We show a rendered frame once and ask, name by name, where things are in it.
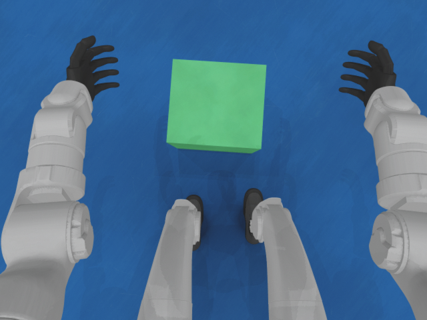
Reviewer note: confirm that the right robot upper arm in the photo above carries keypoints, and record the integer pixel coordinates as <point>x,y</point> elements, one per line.
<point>399,245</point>

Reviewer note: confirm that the right robot forearm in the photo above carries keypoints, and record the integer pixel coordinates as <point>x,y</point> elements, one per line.
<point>399,133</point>

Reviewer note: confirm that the left robot upper arm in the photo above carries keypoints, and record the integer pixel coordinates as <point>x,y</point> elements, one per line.
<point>43,241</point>

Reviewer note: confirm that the robot right hand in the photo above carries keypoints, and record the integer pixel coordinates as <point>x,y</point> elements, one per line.
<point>380,74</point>

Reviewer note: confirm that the left robot forearm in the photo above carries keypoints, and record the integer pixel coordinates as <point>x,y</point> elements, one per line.
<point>54,169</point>

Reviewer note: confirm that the carton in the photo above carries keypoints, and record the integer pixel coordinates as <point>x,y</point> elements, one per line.
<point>216,106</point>

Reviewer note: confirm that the right robot shin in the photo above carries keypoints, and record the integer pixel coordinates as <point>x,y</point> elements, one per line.
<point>271,201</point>

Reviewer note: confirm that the right robot foot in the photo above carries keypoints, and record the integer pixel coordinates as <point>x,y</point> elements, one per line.
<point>252,198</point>

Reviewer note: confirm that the robot left hand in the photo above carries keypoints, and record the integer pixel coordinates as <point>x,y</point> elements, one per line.
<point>81,67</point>

